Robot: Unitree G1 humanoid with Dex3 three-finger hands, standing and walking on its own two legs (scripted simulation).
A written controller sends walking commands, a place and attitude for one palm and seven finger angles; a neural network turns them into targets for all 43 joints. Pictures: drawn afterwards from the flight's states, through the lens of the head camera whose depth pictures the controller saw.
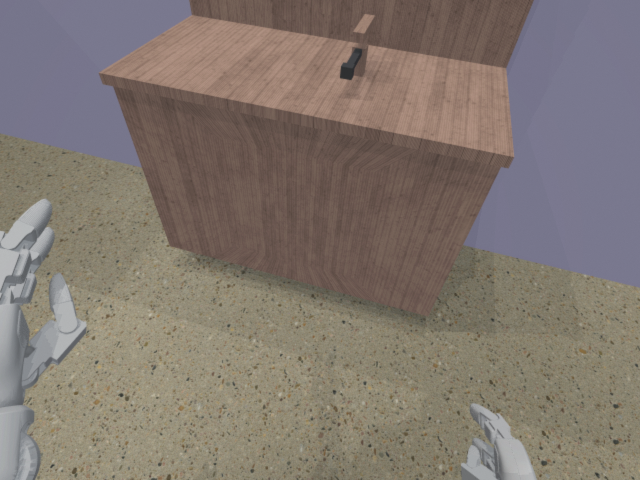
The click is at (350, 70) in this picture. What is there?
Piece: tap's lever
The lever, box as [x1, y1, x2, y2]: [340, 62, 354, 79]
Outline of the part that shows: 343,62 341,65 340,77 351,79 353,75 354,64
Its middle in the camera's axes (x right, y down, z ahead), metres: +0.06 -0.40 +0.92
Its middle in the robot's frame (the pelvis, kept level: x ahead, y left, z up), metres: +0.96 +0.00 +0.07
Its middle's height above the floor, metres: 0.85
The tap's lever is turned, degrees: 0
